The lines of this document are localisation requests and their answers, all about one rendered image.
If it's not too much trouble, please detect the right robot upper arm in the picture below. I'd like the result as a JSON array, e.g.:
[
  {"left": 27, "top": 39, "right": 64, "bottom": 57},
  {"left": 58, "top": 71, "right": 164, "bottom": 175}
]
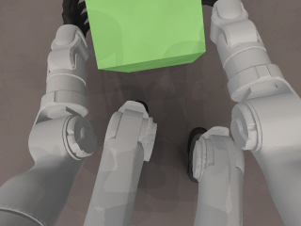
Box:
[{"left": 230, "top": 92, "right": 301, "bottom": 226}]

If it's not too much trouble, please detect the robot right thigh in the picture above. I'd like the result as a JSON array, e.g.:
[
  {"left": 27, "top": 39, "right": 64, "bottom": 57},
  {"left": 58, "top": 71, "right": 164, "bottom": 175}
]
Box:
[{"left": 192, "top": 135, "right": 244, "bottom": 226}]

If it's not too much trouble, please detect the left robot upper arm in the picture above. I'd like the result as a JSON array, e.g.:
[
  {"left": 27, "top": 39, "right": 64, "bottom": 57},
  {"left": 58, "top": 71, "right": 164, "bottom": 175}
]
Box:
[{"left": 0, "top": 114, "right": 97, "bottom": 226}]

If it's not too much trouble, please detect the carton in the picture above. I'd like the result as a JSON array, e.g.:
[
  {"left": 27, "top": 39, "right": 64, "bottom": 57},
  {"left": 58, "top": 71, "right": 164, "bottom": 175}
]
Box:
[{"left": 85, "top": 0, "right": 206, "bottom": 73}]

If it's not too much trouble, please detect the robot left forearm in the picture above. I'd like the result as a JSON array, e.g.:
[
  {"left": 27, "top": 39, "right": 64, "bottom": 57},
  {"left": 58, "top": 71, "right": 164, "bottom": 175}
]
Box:
[{"left": 28, "top": 24, "right": 89, "bottom": 151}]

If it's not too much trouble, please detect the robot right foot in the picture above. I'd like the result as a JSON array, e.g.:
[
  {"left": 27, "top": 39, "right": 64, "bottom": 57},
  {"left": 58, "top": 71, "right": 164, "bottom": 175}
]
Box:
[{"left": 187, "top": 127, "right": 207, "bottom": 183}]

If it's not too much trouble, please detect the left robot hand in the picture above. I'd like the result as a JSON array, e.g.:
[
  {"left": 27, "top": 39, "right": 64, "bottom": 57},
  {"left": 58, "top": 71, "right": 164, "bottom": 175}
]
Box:
[{"left": 61, "top": 0, "right": 90, "bottom": 37}]

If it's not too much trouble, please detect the robot right forearm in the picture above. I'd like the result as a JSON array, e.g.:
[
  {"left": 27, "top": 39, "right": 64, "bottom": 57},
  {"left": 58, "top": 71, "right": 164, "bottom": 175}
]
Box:
[{"left": 210, "top": 0, "right": 301, "bottom": 103}]

